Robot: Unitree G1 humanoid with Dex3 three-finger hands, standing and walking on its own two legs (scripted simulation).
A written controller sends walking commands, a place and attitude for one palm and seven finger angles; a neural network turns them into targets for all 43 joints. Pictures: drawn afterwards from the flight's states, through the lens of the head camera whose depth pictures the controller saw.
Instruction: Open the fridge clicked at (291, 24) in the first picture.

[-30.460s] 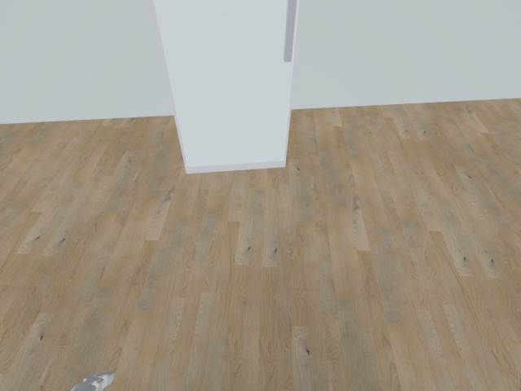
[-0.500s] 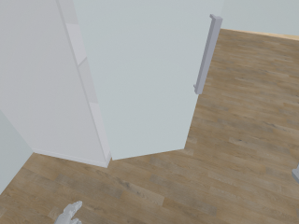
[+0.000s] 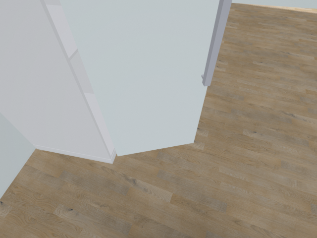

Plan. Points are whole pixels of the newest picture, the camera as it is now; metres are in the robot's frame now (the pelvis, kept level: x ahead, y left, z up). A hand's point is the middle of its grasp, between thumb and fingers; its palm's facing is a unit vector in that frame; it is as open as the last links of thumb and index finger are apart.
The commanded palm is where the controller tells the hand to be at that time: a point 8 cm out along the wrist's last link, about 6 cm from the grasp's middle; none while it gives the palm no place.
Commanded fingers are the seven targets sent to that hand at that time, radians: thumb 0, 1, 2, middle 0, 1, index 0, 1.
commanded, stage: let the arm hang, fingers relaxed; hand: right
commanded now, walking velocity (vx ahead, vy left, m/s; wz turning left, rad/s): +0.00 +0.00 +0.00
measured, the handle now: (212, 45) +0.76 -0.16 +0.08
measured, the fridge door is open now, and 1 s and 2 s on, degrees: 67 67 67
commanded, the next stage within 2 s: look to check the result in 0.56 s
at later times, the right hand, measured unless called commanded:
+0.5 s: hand out of the picture +0.03 -0.20 -0.17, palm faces -0.04 +0.98 -0.20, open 7.3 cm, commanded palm none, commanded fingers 0.00 -0.90 -0.90 0.20 0.30 0.20 0.30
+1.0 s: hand out of the picture +0.02 -0.20 -0.17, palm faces -0.04 +0.97 -0.22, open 7.3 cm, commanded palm none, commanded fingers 0.00 -0.90 -0.90 0.20 0.30 0.20 0.30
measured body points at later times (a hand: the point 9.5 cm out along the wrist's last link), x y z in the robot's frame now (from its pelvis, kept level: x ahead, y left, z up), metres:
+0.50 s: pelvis +0.00 -0.01 +0.00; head +0.00 -0.02 +0.45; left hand +0.01 +0.22 -0.15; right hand +0.03 -0.25 -0.16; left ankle -0.02 +0.13 -0.74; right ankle +0.03 -0.10 -0.74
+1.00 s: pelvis +0.00 -0.01 +0.01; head +0.02 -0.01 +0.45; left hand +0.01 +0.24 -0.15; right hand +0.02 -0.25 -0.15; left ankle -0.02 +0.13 -0.74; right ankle +0.03 -0.10 -0.74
